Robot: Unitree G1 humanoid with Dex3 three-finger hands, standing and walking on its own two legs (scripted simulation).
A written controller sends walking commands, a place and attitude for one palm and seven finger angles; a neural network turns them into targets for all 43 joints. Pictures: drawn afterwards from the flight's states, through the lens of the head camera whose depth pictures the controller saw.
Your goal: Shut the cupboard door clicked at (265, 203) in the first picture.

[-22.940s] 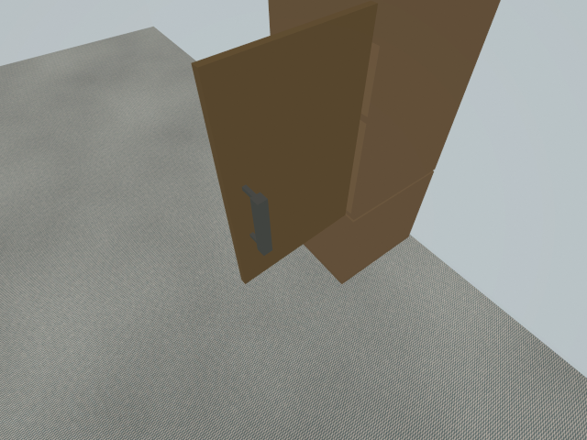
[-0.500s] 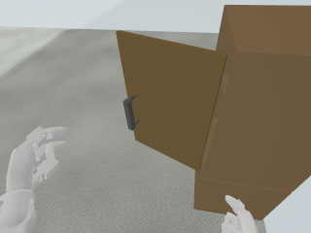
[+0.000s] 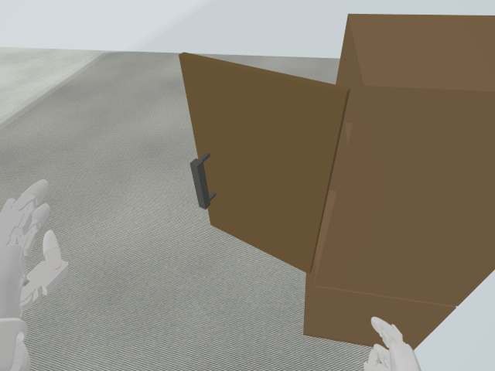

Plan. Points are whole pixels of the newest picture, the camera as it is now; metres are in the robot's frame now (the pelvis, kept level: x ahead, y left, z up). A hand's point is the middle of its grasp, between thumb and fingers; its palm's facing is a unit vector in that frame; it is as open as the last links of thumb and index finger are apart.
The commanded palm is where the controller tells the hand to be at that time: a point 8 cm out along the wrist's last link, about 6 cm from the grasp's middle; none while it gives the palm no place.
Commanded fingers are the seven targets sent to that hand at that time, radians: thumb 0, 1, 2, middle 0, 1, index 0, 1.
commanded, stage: step back with the hand held close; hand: left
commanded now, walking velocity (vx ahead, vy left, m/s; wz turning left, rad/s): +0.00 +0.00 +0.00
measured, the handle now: (205, 181) +0.63 +0.21 -0.10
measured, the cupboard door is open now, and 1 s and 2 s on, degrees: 68 68 68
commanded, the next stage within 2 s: stop stepping back and stand still in 1.44 s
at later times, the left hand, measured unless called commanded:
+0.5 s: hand (36, 265) +0.18 +0.28 +0.17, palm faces +0.37 -0.76 -0.53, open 7.4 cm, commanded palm +0.12 +0.33 +0.17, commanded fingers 0.00 0.90 0.90 -0.20 -0.30 -0.20 -0.30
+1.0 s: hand out of the picture +0.09 +0.30 +0.16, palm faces +0.49 -0.75 -0.44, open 7.4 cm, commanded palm +0.03 +0.33 +0.17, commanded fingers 0.00 0.90 0.90 -0.20 -0.30 -0.20 -0.30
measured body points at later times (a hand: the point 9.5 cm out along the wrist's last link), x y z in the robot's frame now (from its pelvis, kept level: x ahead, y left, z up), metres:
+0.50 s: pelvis -0.02 +0.03 +0.00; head -0.01 +0.01 +0.44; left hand +0.16 +0.32 +0.19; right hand +0.15 -0.23 -0.10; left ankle -0.01 +0.11 -0.74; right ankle -0.02 -0.09 -0.74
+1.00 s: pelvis -0.10 +0.03 -0.02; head -0.10 +0.04 +0.43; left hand +0.06 +0.33 +0.19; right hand +0.07 -0.22 -0.10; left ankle -0.02 +0.11 -0.74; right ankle -0.02 -0.09 -0.74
